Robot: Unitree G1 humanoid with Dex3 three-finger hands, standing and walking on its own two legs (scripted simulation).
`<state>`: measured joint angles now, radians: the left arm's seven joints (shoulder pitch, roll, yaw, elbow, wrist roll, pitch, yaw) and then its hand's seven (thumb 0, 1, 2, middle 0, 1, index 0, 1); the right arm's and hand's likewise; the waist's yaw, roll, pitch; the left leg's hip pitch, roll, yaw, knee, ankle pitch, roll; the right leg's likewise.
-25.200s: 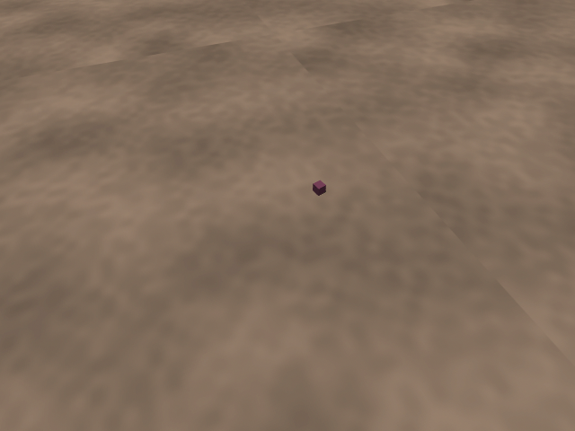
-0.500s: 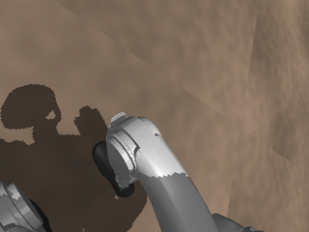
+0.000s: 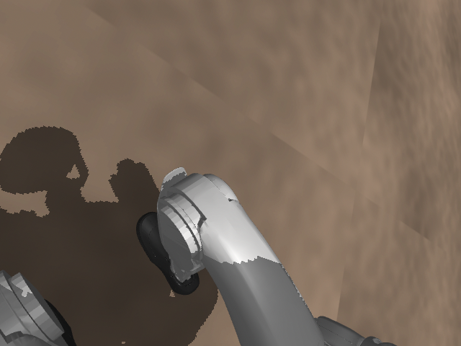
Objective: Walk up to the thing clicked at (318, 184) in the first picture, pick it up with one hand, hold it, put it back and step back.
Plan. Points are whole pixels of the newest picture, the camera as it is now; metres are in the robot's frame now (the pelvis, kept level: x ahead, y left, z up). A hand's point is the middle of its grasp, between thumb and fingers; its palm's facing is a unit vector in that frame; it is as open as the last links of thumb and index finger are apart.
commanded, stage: close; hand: left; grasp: from above
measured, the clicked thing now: out of the picture +0.45 +0.34 -0.31
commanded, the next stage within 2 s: none
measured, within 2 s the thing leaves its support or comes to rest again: neither
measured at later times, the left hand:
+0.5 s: hand out of the picture +0.45 +0.33 -0.29, palm faces -0.10 -0.42 -0.90, open 10.7 cm
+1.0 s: hand out of the picture +0.44 +0.32 -0.29, palm faces -0.11 -0.42 -0.90, open 8.8 cm
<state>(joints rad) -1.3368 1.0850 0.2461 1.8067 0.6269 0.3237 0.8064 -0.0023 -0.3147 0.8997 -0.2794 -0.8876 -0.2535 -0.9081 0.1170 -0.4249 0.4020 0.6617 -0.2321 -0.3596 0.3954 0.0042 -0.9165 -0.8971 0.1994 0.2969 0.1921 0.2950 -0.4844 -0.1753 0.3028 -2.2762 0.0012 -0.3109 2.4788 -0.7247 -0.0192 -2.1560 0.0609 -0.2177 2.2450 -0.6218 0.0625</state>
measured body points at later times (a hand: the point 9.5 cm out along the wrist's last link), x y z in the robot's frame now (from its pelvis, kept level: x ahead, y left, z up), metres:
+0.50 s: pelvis +0.00 +0.00 +0.00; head +0.32 +0.12 +0.29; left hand +0.45 +0.34 -0.24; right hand +0.00 -0.24 -0.03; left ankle +0.06 +0.13 -0.30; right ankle +0.13 -0.12 -0.30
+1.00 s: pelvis +0.00 +0.00 +0.00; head +0.31 +0.13 +0.29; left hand +0.45 +0.34 -0.24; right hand +0.01 -0.24 -0.03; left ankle +0.06 +0.13 -0.30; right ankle +0.13 -0.12 -0.30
